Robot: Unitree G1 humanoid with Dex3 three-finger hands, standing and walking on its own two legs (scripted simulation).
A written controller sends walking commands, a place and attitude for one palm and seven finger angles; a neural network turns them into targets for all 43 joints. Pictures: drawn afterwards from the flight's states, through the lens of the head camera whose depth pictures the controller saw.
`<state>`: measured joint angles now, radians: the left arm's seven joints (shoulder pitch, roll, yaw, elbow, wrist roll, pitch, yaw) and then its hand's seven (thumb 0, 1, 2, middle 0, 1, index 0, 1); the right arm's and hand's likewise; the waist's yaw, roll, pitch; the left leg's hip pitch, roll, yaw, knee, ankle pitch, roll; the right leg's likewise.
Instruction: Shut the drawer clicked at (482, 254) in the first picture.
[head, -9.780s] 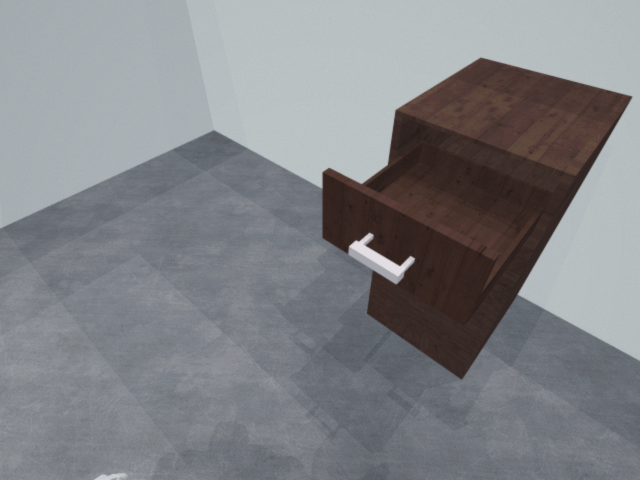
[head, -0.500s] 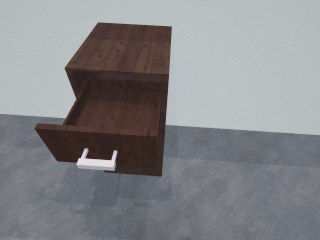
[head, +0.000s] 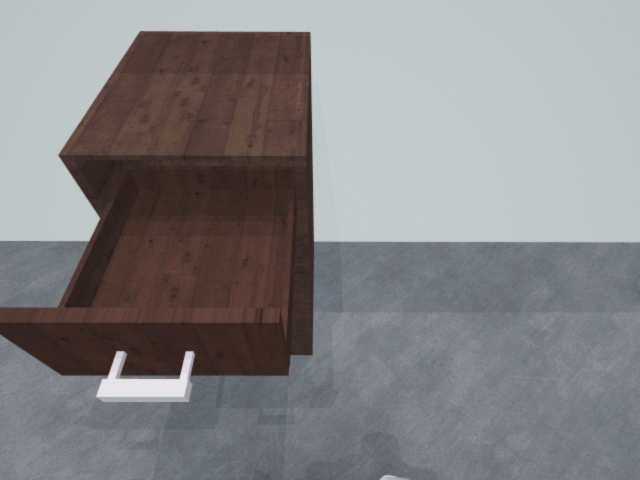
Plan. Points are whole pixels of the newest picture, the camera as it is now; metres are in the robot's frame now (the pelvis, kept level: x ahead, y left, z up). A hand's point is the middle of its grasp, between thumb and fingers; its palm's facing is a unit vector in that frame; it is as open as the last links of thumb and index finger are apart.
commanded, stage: come to a stop and stand still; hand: left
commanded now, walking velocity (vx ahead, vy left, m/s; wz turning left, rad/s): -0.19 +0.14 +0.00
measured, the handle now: (150, 374) +0.25 +0.23 -0.04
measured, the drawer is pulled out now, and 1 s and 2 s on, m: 0.29 0.29 0.27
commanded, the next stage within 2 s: look again from close up in 0.88 s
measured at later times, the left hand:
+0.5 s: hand out of the picture -0.04 +0.21 -0.16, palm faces +0.02 -0.98 -0.20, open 7.4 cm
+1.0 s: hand out of the picture -0.07 +0.14 -0.16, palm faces +0.02 -0.99 -0.14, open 7.4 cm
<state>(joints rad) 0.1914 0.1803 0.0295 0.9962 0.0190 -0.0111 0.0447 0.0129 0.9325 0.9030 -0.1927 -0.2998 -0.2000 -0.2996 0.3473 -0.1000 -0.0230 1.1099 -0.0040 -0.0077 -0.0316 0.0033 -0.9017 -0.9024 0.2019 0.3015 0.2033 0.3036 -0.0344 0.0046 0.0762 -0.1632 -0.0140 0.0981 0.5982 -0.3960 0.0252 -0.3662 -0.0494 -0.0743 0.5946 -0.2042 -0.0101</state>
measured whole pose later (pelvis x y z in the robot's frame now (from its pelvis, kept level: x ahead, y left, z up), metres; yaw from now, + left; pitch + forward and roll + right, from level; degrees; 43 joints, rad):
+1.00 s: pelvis -0.04 +0.00 +0.02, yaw -1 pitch -1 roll +0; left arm 0.36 0.08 -0.02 1.13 0.01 -0.03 0.05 0.00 0.91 0.90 -0.20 -0.30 -0.20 -0.30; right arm 0.31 -0.11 0.00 1.17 -0.01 0.00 -0.03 0.00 -0.91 -0.90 0.20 0.30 0.20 0.30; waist 0.00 0.00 0.01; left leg -0.21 0.05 0.08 0.44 -0.21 -0.02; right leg -0.11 0.05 -0.06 0.40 -0.28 -0.06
